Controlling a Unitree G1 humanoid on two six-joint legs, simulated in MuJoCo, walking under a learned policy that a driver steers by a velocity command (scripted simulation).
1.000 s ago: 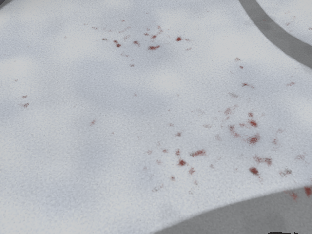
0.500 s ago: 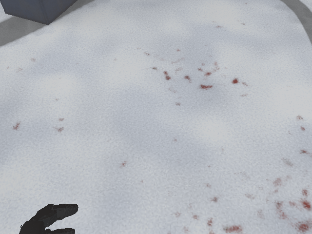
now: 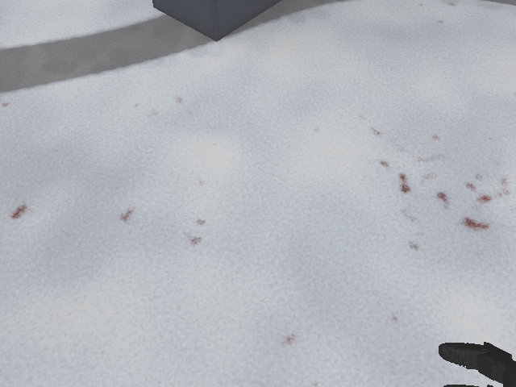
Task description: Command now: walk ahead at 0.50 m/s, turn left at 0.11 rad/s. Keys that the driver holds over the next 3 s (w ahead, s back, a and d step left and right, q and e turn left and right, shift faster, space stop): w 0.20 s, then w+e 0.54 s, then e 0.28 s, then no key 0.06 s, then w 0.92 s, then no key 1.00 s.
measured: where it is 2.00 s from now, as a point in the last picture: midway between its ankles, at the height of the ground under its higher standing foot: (368, 253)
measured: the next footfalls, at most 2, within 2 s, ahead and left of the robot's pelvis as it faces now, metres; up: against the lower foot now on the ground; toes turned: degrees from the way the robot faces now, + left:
right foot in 0.50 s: +0.43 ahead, -0.14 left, +0.00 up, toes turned -8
left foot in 0.98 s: +0.73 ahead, -0.04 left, +0.00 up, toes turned -28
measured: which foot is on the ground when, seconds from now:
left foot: down 0.00-0.50, up 0.52-0.96, down 0.98-1.00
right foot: up 0.00-0.48, down 0.50-0.98, up 1.00-1.00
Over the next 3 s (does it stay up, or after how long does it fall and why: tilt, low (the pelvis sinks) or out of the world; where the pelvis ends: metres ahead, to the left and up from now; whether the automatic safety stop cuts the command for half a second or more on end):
stays up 1.07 -0.31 0.01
